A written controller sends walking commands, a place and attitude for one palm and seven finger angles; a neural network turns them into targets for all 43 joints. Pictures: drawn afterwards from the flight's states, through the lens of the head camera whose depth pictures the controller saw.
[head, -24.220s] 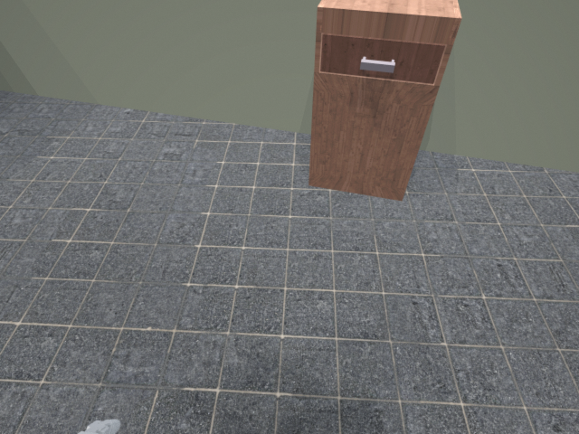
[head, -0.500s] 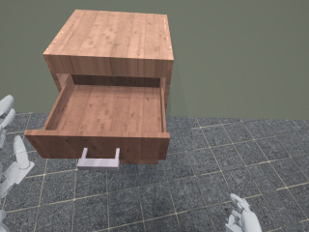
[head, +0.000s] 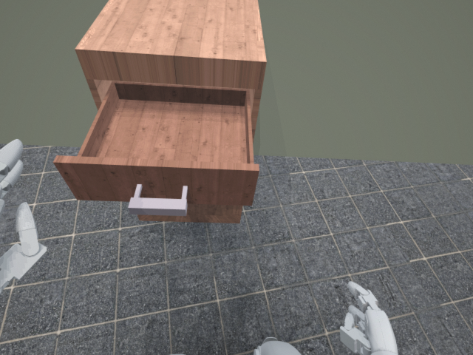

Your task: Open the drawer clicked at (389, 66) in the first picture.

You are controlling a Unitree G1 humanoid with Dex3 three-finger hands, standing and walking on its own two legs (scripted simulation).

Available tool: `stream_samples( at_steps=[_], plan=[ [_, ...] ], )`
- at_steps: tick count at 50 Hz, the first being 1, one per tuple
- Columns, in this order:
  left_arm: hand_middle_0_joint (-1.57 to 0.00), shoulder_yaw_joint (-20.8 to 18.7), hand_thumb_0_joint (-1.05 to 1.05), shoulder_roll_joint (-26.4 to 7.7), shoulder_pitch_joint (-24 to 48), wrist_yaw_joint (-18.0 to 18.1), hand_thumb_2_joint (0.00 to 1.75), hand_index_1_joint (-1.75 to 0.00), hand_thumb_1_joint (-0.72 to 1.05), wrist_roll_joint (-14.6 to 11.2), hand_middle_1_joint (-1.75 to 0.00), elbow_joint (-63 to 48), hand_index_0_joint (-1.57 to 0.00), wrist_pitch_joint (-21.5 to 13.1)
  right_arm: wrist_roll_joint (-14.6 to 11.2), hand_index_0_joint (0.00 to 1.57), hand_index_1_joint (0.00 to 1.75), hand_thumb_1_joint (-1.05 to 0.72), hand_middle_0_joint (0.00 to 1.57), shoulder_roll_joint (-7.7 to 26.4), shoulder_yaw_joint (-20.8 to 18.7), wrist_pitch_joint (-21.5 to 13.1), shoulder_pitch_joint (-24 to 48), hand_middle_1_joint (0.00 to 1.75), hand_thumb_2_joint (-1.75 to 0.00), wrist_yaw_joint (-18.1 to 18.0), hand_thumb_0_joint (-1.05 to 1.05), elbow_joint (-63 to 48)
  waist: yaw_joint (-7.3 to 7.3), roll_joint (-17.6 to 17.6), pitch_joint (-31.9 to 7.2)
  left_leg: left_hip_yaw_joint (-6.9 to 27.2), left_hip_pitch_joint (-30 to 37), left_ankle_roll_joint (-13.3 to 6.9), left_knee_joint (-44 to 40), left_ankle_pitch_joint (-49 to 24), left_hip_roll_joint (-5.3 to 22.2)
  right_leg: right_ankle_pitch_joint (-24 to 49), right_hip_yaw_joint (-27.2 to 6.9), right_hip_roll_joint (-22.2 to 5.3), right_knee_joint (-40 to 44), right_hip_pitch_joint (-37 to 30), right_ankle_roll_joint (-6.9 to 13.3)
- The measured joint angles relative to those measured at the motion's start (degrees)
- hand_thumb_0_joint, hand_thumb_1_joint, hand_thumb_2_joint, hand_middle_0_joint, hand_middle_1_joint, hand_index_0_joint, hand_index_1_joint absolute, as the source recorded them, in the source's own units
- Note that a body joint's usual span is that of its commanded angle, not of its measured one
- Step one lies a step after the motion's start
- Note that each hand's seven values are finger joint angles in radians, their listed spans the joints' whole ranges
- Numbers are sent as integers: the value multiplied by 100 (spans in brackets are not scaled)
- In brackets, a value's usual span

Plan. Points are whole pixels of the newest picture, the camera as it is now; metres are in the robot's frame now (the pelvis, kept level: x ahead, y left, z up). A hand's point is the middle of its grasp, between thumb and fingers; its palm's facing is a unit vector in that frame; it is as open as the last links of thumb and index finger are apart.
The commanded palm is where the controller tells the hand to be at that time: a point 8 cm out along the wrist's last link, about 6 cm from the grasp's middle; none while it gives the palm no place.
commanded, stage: stop stepping back and stand still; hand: left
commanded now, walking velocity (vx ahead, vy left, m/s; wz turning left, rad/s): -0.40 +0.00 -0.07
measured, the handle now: (160, 198) +0.44 +0.19 -0.07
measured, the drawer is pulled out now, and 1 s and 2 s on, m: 0.30 0.30 0.30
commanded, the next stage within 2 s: let the arm hang, fingers relaxed in 0.76 s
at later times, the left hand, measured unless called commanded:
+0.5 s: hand out of the picture +0.10 +0.20 +0.17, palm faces +0.31 -0.83 -0.47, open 7.4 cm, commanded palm +0.04 +0.26 +0.19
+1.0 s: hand out of the picture +0.10 +0.23 -0.02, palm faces +0.17 -0.91 -0.39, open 7.4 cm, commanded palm none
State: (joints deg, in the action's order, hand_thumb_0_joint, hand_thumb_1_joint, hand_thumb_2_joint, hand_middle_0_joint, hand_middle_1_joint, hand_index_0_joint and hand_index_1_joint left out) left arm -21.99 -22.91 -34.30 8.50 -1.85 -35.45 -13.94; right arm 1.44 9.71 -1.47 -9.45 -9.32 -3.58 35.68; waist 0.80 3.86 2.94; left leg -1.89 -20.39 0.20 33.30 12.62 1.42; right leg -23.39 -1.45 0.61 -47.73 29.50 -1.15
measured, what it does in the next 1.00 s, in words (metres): steps on the spot: right foot, then left foot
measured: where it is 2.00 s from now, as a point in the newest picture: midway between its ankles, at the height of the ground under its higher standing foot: outside the picture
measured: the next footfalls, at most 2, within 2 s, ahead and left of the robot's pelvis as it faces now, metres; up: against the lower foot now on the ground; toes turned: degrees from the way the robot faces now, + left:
right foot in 0.16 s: +0.00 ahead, -0.13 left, +0.00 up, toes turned -3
left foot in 0.40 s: -0.05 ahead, +0.08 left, +0.00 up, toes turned +2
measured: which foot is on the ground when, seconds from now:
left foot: down 0.00-0.18, up 0.20-0.38, down 0.40-1.00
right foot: up 0.00-0.14, down 0.16-1.00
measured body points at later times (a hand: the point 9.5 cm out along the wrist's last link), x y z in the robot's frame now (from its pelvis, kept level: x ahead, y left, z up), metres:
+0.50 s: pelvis -0.09 -0.02 +0.01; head -0.09 -0.01 +0.46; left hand +0.08 +0.25 +0.20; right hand +0.02 -0.29 -0.07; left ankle -0.09 +0.09 -0.73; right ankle -0.04 -0.13 -0.72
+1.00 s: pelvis -0.10 -0.01 +0.00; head -0.12 -0.02 +0.45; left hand +0.08 +0.27 +0.01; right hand +0.04 -0.25 -0.11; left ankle -0.09 +0.08 -0.73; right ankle -0.04 -0.13 -0.73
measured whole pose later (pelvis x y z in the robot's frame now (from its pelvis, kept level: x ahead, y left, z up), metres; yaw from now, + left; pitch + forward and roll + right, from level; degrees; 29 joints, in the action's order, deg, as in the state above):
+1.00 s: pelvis -0.10 -0.01 +0.00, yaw +2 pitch -1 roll +0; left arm -7.2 -17.1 -17.7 1.7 2.1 13.7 -0.4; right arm 1.1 12.9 -0.2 -2.4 -11.6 0.3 45.8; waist 0.3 -1.9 -2.5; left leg -1.0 -16.5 -2.2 35.8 18.0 -1.6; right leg -13.4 4.0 -2.0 -33.9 19.3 0.2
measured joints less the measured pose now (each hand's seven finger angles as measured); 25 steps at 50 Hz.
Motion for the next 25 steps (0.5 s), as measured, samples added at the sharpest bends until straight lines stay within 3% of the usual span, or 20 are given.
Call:
stream_samples(
  at_steps=[2, 4, 7, 9, 11, 14, 16, 20, 22, 25],
  plan=[
    [-21, -41, 1, 12, -101, -3, 90, -30, 89, -59, -30, -124, -21, 44, 14, 20, 30, -91, 20, -112, 26, -113, 42, 30, -89, 53, 1, 21, -45, -48, 41, -10, 21, 46, -66, -49, 126, -297, 70, 132, -543, -17, -24],
    [-21, -4, 1, 75, -125, -20, 90, -30, 89, -85, -30, -207, -21, 65, -11, 20, 30, -91, 20, -169, 71, -176, 44, 30, -89, 121, 1, 21, -115, -140, 50, -20, 28, 94, -157, -161, 258, -312, 205, 154, -452, -257, -33],
    [-21, 8, 1, 106, -108, -41, 90, -30, 89, -80, -30, -258, -21, 71, -64, 20, 30, -91, 20, -167, 191, -171, 12, 30, -89, 193, 1, -71, -184, -264, 15, -35, -133, 173, -86, -265, 404, -105, 340, 48, 568, -902, -30],
    [-21, -50, 1, 45, -57, -63, 90, -30, 89, -38, -30, -244, -21, 40, -114, 20, 30, -90, 20, -129, 261, -114, 17, 30, -89, 208, 1, -156, -206, -298, 46, -51, -397, 158, 324, 63, 462, 490, 389, -24, 1255, -1205, 60],
    [-21, 29, 1, 59, 73, -113, 90, -30, 89, -11, -30, -118, -21, 55, -151, 20, 30, -90, 20, -47, 261, 15, 35, 30, -89, 190, 1, -70, -141, -372, 127, 154, -682, 106, 1190, 818, 315, 736, 473, -4, 1210, -1149, 235],
    [-21, 106, 1, 153, -12, -124, 90, -30, 89, -31, -30, 61, -21, 113, -163, 20, 30, -91, 20, 24, 241, 219, -140, 30, -89, 118, 1, 101, -42, -198, -33, 99, -789, 100, 2349, 949, -66, 913, 419, -146, 1455, -1173, 305],
    [-21, 129, 1, 213, -176, -79, 90, -30, 89, -4, -30, 150, -21, 148, -146, 20, 30, -91, 20, 70, 220, 300, -331, 30, -89, 35, 1, 147, 46, -85, -228, -59, -443, 33, 2004, 1066, -157, 1079, 390, -206, 1725, -1208, 295],
    [-21, 262, 1, 267, -412, -6, 90, -30, 89, 129, -30, 134, -21, 147, -78, 20, 30, -91, 20, 355, 116, 161, -743, 30, -89, -69, 2, 87, 189, -193, -507, -93, 708, -208, -324, 906, -73, 1302, 552, -123, 1999, -1144, 248],
    [-21, 270, 1, 160, -336, -13, 90, -30, 89, 147, -30, 117, -21, 105, -67, 20, 30, -91, 20, 411, 16, 108, -782, 30, -90, -89, 2, 97, 181, -129, -361, -83, 754, -169, -551, 152, -112, 1159, 560, -173, 1806, -1086, 195],
    [-21, 157, 1, -1, -429, -12, 90, -30, 89, 194, -30, 117, -21, 78, -81, 20, 30, -91, 20, 408, -19, 90, -833, 30, -90, -73, 2, 98, 166, -108, -350, -95, 765, -121, -509, 180, -147, 602, 492, -188, 1563, -1059, 124]
  ],
)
